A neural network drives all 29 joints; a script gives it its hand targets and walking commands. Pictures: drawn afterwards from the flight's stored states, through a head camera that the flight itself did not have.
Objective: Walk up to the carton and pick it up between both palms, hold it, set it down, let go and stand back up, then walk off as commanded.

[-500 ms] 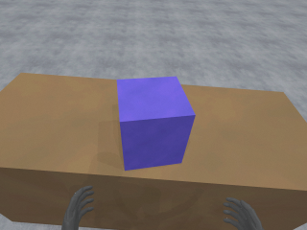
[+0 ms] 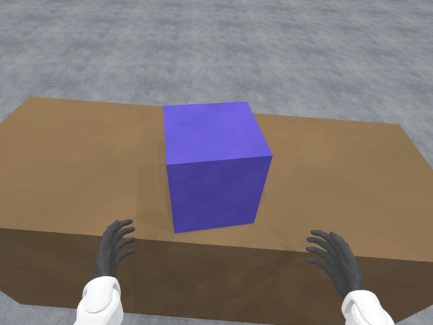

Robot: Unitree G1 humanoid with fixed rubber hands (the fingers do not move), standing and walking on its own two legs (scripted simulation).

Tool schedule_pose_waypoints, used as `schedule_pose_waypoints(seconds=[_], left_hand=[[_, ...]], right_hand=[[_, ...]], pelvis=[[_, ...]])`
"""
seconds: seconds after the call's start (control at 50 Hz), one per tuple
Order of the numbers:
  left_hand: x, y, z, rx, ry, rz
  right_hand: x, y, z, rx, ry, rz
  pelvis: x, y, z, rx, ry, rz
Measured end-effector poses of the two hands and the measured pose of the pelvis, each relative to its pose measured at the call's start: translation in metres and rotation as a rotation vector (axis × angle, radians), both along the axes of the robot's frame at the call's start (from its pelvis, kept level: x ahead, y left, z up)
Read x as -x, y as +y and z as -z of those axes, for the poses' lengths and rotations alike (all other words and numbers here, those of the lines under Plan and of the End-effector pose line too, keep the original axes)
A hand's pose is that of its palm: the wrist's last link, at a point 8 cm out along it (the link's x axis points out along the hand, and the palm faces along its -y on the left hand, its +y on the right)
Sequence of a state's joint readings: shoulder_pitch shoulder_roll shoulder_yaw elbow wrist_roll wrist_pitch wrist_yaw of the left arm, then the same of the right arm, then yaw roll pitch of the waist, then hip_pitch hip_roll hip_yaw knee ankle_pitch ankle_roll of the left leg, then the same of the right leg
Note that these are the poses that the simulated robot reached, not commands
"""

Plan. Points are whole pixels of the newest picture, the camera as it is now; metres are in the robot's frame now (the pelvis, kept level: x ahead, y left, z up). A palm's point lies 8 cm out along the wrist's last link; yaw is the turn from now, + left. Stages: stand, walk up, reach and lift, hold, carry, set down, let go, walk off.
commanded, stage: reach and lift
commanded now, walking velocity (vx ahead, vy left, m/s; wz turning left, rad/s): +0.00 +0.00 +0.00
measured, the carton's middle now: (210, 167) +0.50 +0.06 +0.00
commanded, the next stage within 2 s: none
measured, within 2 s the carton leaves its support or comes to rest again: neither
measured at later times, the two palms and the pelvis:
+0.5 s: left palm (108, 227) +0.27 +0.23 +0.05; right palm (335, 224) +0.33 -0.19 +0.05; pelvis +0.00 -0.01 +0.00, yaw +0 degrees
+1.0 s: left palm (106, 187) +0.33 +0.25 +0.09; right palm (327, 175) +0.41 -0.18 +0.10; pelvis +0.00 +0.00 +0.00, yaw +0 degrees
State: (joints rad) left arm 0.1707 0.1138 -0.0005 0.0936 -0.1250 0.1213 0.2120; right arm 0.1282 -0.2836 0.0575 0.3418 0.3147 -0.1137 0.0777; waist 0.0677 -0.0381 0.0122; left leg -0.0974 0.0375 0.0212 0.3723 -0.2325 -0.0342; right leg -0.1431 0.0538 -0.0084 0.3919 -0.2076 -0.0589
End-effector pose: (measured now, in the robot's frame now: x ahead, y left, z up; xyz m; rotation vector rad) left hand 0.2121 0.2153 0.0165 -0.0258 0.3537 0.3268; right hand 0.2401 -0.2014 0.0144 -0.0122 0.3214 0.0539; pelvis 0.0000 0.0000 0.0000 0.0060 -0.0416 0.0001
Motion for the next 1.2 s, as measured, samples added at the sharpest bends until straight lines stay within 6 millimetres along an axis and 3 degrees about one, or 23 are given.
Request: schedule_pose_waypoints(seconds=[0.92,1.06,1.2], left_hand=[[-0.113,0.029,-0.059,0.019,-0.006,0.017],[-0.129,0.035,-0.075,0.009,-0.022,0.016],[-0.147,0.04,-0.079,0.017,0.003,-0.003]], right_hand=[[-0.161,0.025,-0.073,-0.016,-0.058,-0.032],[-0.179,0.025,-0.089,-0.016,-0.074,-0.027],[-0.196,0.03,-0.093,-0.024,-0.04,-0.031]], pelvis=[[0.002,-0.004,0.0,0.012,0.182,-0.005],[0.0,-0.004,0.001,0.015,0.205,-0.009],[0.0,-0.004,0.002,0.012,0.235,-0.012]])
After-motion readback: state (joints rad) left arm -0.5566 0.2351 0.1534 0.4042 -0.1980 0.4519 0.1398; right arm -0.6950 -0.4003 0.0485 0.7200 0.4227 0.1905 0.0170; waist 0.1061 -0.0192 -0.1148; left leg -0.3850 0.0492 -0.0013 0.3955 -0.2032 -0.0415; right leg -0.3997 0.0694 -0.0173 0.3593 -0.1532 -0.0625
